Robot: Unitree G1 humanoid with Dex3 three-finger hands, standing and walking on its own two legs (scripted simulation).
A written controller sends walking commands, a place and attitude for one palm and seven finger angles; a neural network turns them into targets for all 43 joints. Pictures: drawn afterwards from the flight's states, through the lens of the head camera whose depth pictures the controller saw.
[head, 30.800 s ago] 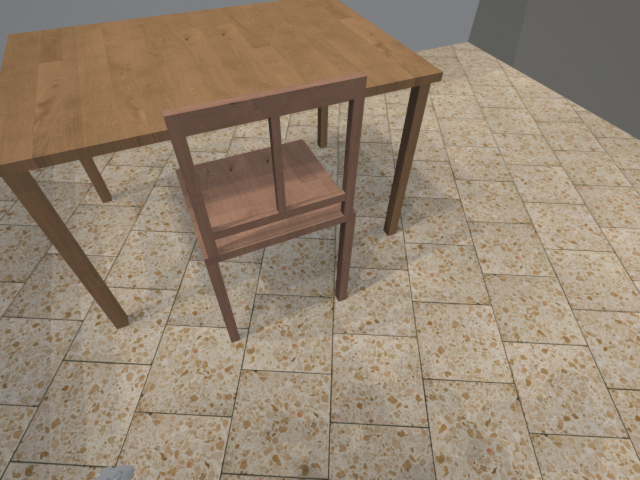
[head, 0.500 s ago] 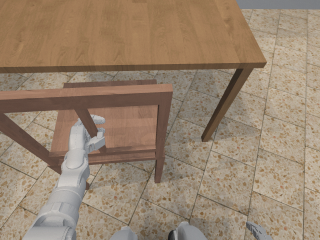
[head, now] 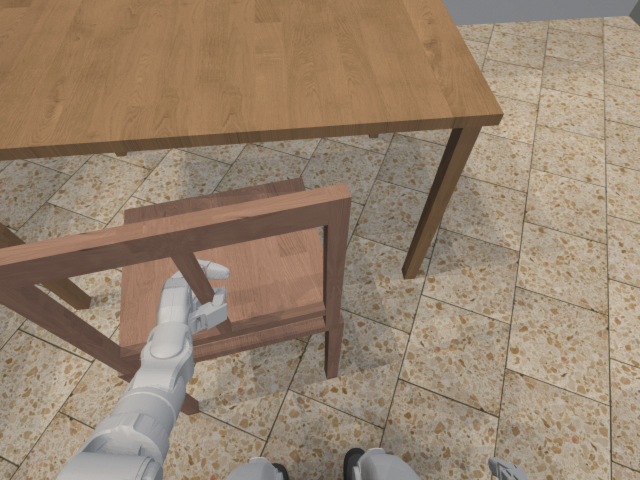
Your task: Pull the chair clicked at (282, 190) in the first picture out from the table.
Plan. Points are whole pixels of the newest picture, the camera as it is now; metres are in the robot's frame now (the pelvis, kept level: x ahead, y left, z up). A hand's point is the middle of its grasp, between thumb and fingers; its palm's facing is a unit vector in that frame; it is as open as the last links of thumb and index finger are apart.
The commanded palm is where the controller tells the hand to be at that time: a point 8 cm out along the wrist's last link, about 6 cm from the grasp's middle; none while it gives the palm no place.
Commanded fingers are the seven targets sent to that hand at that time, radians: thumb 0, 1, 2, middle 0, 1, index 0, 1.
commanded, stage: step backward, pulling the chair out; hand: left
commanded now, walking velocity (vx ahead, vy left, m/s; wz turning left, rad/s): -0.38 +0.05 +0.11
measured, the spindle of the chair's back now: (206, 296) +0.38 +0.17 -0.07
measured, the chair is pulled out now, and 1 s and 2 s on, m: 0.12 0.15 0.21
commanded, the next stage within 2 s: none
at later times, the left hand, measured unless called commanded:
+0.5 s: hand (225, 324) +0.33 +0.13 -0.06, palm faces +0.04 -0.98 -0.18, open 5.1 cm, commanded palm +0.32 +0.18 -0.05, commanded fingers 0.00 0.90 0.90 -0.50 -1.45 -0.50 -1.45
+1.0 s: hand (225, 323) +0.33 +0.13 -0.06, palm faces +0.08 -0.98 -0.18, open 5.2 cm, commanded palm +0.32 +0.18 -0.05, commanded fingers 0.00 0.90 0.90 -0.50 -1.45 -0.50 -1.45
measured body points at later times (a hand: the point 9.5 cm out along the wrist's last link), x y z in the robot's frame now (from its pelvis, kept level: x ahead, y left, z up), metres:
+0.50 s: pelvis -0.02 +0.00 +0.00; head +0.05 +0.00 +0.45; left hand +0.32 +0.18 -0.04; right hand +0.08 -0.27 -0.12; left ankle +0.05 +0.12 -0.72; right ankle +0.08 -0.10 -0.72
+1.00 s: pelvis -0.02 -0.01 +0.00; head +0.05 -0.02 +0.44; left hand +0.32 +0.18 -0.04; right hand +0.10 -0.28 -0.13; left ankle +0.05 +0.12 -0.72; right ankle +0.08 -0.10 -0.72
